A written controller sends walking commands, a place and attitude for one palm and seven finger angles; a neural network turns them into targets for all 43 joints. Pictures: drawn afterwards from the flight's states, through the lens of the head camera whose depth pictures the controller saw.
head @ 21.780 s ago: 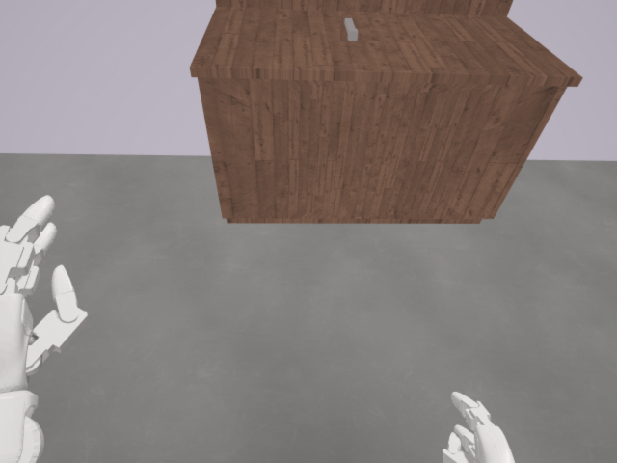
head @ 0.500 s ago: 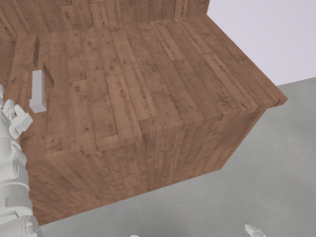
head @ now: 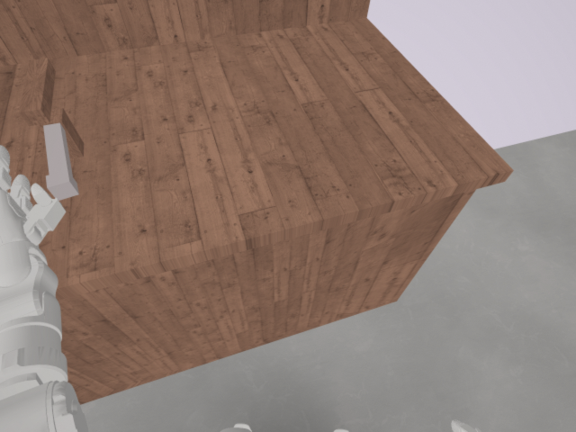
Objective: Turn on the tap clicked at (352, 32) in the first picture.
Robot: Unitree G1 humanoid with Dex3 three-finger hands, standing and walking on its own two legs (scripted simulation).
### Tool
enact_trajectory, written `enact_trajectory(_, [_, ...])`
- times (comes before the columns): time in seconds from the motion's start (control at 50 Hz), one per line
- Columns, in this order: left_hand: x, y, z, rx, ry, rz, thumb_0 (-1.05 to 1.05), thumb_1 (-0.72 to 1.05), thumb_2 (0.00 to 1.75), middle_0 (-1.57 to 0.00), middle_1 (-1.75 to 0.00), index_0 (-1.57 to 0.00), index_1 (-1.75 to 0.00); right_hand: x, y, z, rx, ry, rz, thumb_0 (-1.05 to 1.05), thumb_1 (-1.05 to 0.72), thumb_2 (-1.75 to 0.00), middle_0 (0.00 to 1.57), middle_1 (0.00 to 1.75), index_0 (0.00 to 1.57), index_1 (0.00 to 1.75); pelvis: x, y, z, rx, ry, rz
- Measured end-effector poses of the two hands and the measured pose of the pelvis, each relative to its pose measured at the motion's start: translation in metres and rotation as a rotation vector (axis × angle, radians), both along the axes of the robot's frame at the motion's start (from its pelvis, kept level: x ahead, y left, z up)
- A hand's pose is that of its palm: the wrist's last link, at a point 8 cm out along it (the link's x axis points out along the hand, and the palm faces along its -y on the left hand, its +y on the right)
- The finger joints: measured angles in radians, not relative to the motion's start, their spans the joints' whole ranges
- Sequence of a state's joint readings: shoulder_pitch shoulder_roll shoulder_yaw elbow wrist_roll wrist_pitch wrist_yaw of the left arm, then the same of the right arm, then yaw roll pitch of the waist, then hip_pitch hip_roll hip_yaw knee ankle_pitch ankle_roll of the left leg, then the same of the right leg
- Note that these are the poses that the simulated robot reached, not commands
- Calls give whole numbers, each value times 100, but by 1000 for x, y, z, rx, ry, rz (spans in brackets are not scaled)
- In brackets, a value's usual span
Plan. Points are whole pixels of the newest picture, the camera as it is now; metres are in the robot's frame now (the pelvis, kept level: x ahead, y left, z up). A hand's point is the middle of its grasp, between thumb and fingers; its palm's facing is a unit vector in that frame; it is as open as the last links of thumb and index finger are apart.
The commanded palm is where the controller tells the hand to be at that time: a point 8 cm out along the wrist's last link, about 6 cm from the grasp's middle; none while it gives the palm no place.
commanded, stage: push the lever round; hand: left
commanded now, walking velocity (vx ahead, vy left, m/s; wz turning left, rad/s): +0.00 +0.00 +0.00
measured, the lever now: (62, 185) +0.42 +0.34 +0.09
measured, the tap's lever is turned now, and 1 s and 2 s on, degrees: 8 31 59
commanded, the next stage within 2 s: none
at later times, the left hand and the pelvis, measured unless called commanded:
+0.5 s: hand (78, 198) +0.40 +0.31 +0.08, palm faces +0.62 -0.78 -0.05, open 7.8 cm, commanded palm +0.35 +0.33 +0.09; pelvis +0.01 +0.00 +0.00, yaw +0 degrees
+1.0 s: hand (115, 187) +0.42 +0.27 +0.09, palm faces +0.71 -0.71 -0.05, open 7.7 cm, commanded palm +0.37 +0.29 +0.09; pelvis +0.00 +0.01 +0.00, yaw +0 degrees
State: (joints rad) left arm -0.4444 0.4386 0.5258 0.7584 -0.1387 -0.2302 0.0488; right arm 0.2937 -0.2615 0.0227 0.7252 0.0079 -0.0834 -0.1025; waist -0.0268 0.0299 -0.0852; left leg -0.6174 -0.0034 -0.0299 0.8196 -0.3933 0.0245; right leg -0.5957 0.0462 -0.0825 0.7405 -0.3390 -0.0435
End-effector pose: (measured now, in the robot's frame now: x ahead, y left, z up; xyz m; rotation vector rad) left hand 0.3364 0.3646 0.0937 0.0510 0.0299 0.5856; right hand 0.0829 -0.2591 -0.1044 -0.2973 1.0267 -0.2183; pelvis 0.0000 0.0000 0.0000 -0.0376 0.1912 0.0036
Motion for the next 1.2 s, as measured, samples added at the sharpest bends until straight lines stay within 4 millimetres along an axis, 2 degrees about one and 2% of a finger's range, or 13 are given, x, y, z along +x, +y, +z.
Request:
enact_trajectory(0.22, [10,-15,-2,-15,1,27,1,90,91,-15,-15,-16,-15,0,-2,0,11,-4,-13,1,-90,-89,20,29,20,30,4,-1,1,3,2,-6])
enact_trajectory(0.54, [16,-27,-6,-13,-3,94,1,91,90,-15,-15,-15,-15,9,7,1,12,0,3,1,-90,-89,20,29,20,30,8,5,2,-2,5,-2])
enact_trajectory(0.84, [27,-63,0,-16,-13,141,2,92,91,-15,-15,-15,-15,13,23,-4,48,-2,21,1,-90,-89,20,29,20,30,6,12,2,-1,-2,4])
enact_trajectory(1.02, [30,-77,0,-12,10,209,1,92,91,-15,-15,-16,-15,4,21,-6,54,11,16,1,-90,-89,20,29,20,30,0,7,0,4,-2,3])
enact_trajectory(1.2, [39,-88,0,-2,9,257,2,91,91,-15,-15,-15,-15,-16,8,-11,35,63,7,0,-90,-89,20,29,20,30,-8,1,-3,5,15,9])
